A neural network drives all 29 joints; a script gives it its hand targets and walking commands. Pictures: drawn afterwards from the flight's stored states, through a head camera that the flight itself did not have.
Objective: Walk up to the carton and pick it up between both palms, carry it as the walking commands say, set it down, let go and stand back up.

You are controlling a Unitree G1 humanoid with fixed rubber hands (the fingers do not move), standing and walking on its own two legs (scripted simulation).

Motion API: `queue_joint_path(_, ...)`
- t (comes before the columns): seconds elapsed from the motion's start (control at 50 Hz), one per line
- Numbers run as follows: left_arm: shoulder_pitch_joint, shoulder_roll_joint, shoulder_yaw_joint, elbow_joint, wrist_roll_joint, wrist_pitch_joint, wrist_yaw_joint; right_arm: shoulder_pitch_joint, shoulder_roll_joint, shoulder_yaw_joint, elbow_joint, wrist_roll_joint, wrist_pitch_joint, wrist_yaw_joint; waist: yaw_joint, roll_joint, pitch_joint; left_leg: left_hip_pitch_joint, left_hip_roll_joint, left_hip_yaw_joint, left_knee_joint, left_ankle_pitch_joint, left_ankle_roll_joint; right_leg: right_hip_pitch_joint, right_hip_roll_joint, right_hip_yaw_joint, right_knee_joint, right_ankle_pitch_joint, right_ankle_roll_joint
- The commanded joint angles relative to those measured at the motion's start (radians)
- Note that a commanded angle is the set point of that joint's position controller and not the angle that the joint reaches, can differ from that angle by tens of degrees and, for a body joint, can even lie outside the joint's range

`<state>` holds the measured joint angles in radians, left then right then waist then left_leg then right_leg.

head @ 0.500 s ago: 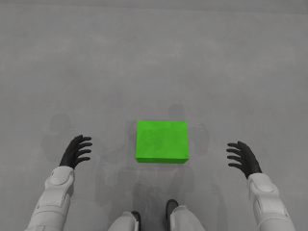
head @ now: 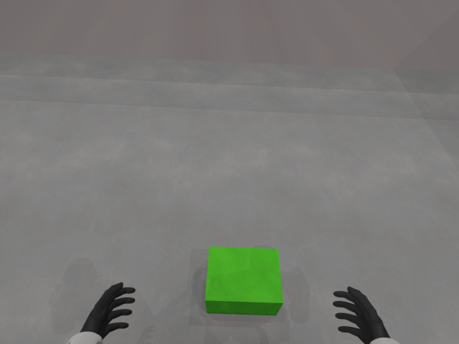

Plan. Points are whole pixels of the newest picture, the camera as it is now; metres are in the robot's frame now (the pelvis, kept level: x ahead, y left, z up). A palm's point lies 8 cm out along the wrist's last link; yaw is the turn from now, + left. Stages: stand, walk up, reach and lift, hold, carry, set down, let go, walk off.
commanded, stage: let go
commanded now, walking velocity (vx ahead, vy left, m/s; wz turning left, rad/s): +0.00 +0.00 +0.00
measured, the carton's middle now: (242, 281) +0.46 -0.05 -0.68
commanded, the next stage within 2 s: stand in 0.22 s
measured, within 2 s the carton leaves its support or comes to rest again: neither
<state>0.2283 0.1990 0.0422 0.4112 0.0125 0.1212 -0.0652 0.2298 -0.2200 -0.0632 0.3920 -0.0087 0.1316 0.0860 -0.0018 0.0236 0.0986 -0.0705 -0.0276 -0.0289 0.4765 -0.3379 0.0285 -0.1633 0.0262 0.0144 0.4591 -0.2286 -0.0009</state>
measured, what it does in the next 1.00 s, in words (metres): stands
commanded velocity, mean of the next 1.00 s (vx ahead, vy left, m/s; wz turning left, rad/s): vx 0.00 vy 0.00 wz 0.00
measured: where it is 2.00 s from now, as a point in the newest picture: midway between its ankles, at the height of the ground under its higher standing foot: outside the picture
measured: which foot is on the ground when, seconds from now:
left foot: down 0.00-1.00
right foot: down 0.00-1.00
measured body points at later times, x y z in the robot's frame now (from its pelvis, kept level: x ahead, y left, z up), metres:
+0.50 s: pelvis +0.01 -0.01 +0.00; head +0.02 -0.02 +0.45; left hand +0.15 +0.28 -0.09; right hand +0.15 -0.30 -0.09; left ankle -0.05 +0.10 -0.74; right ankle +0.02 -0.12 -0.74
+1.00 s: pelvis +0.02 -0.01 +0.00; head +0.02 -0.02 +0.45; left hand +0.14 +0.29 -0.10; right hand +0.14 -0.31 -0.10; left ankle -0.05 +0.10 -0.74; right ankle +0.02 -0.12 -0.74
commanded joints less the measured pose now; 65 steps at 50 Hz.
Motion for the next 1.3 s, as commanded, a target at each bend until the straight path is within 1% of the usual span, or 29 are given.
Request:
queue_joint_path(0.0, -0.036, 0.09, 0.031, -0.084, 0.004, 0.004, 0.002, -0.028, -0.105, -0.032, -0.087, 0.002, 0.003, -0.003, -0.002, 0.013, -0.032, -0.231, 0.031, -0.017, -0.138, 0.216, -0.038, 0.234, 0.025, -0.006, -0.005, 0.177, 0.011)
queue_joint_path(0.08, -0.034, 0.096, 0.028, -0.076, 0.004, 0.011, 0.004, -0.032, -0.108, -0.029, -0.093, 0.0, 0.011, -0.01, 0.003, 0.0, -0.042, -0.202, 0.021, -0.017, -0.122, 0.247, -0.033, 0.235, 0.022, -0.002, -0.011, 0.194, 0.01)
queue_joint_path(0.12, -0.033, 0.098, 0.021, -0.077, 0.001, 0.007, 0.007, -0.035, -0.107, -0.023, -0.098, -0.007, 0.023, -0.017, 0.014, -0.004, -0.056, -0.188, 0.021, -0.014, -0.108, 0.262, -0.03, 0.229, 0.021, 0.001, -0.003, 0.198, 0.009)
queue_joint_path(0.2, -0.042, 0.106, 0.012, -0.073, -0.013, -0.003, 0.02, -0.046, -0.1, -0.011, -0.114, -0.02, 0.055, -0.038, 0.025, -0.012, -0.084, -0.165, 0.025, -0.006, -0.076, 0.283, -0.023, 0.205, 0.019, 0.01, 0.022, 0.202, 0.004)
queue_joint_path(0.22, -0.048, 0.236, 0.05, 0.078, 0.032, -0.041, 0.06, -0.054, -0.21, -0.043, 0.019, -0.017, -0.007, -0.082, 0.007, 0.001, -0.066, -0.199, 0.044, -0.017, -0.055, 0.087, -0.058, 0.012, -0.071, 0.044, -0.044, 0.055, 0.021)
queue_joint_path(0.24, -0.046, 0.254, 0.055, 0.086, 0.044, -0.062, 0.075, -0.026, -0.209, -0.043, 0.034, -0.024, -0.039, -0.096, -0.006, -0.018, -0.039, -0.16, 0.04, -0.032, -0.051, 0.018, -0.053, -0.05, -0.081, 0.078, -0.077, -0.055, 0.02)
queue_joint_path(0.26, -0.07, 0.249, 0.054, 0.095, 0.045, -0.076, 0.078, -0.023, -0.203, -0.035, 0.051, -0.033, -0.059, -0.096, -0.014, -0.025, -0.028, -0.166, 0.045, -0.048, -0.058, -0.035, -0.047, -0.092, -0.083, 0.088, -0.09, -0.131, 0.017)
queue_joint_path(0.28, -0.081, 0.245, 0.052, 0.108, 0.043, -0.087, 0.078, -0.022, -0.203, -0.03, 0.068, -0.038, -0.075, -0.094, -0.013, -0.025, -0.029, -0.176, 0.051, -0.061, -0.066, -0.054, -0.04, -0.101, -0.083, 0.095, -0.095, -0.158, 0.012)
queue_joint_path(0.3, -0.088, 0.236, 0.048, 0.123, 0.04, -0.096, 0.079, -0.028, -0.199, -0.026, 0.083, -0.039, -0.088, -0.092, -0.009, -0.024, -0.04, -0.184, 0.058, -0.068, -0.068, -0.048, -0.035, -0.093, -0.083, 0.095, -0.091, -0.148, 0.008)
queue_joint_path(0.32, -0.095, 0.235, 0.045, 0.141, 0.036, -0.104, 0.075, -0.037, -0.201, -0.025, 0.096, -0.038, -0.098, -0.088, -0.004, -0.022, -0.062, -0.185, 0.064, -0.075, -0.073, -0.012, -0.031, -0.065, -0.081, 0.091, -0.082, -0.1, 0.005)
queue_joint_path(0.4, -0.087, 0.246, 0.041, 0.198, 0.03, -0.121, 0.071, -0.04, -0.228, -0.019, 0.143, -0.029, -0.119, -0.09, 0.004, -0.014, -0.144, -0.136, 0.08, -0.076, -0.056, 0.232, -0.041, 0.029, -0.087, 0.079, -0.03, 0.183, -0.003)
queue_joint_path(0.42, -0.085, 0.25, 0.04, 0.211, 0.029, -0.122, 0.072, -0.035, -0.234, -0.018, 0.157, -0.027, -0.12, -0.092, 0.004, -0.016, -0.158, -0.124, 0.083, -0.073, -0.05, 0.275, -0.044, 0.042, -0.089, 0.077, -0.02, 0.23, -0.004)
queue_joint_path(0.48, -0.084, 0.264, 0.036, 0.25, 0.029, -0.123, 0.078, -0.024, -0.252, -0.013, 0.197, -0.026, -0.123, -0.1, 0.003, -0.024, -0.174, -0.105, 0.088, -0.073, -0.046, 0.325, -0.044, 0.057, -0.094, 0.074, -0.01, 0.282, -0.007)
queue_joint_path(0.68, -0.103, 0.298, 0.024, 0.35, 0.023, -0.128, 0.086, -0.02, -0.289, 0.005, 0.29, -0.024, -0.131, -0.112, 0.001, -0.016, -0.153, -0.092, 0.102, -0.085, -0.067, 0.388, -0.039, 0.077, -0.105, 0.081, -0.019, 0.335, -0.011)
queue_joint_path(0.8, -0.12, 0.303, 0.017, 0.398, 0.019, -0.129, 0.087, -0.031, -0.297, 0.012, 0.333, -0.021, -0.135, -0.116, 0.002, -0.011, -0.147, -0.08, 0.109, -0.093, -0.092, 0.395, -0.037, 0.093, -0.11, 0.087, -0.037, 0.335, -0.014)
queue_joint_path(1.06, -0.147, 0.322, 0.004, 0.492, 0.016, -0.132, 0.087, -0.056, -0.312, 0.023, 0.42, -0.018, -0.142, -0.115, 0.008, -0.015, -0.115, -0.076, 0.117, -0.108, -0.153, 0.31, -0.025, 0.095, -0.122, 0.098, -0.093, 0.255, -0.015)
queue_joint_path(1.28, -0.152, 0.338, 0.001, 0.549, 0.013, -0.136, 0.084, -0.072, -0.323, 0.027, 0.475, -0.017, -0.146, -0.111, 0.01, -0.016, -0.094, -0.081, 0.122, -0.12, -0.185, 0.24, -0.017, 0.088, -0.129, 0.108, -0.127, 0.195, -0.017)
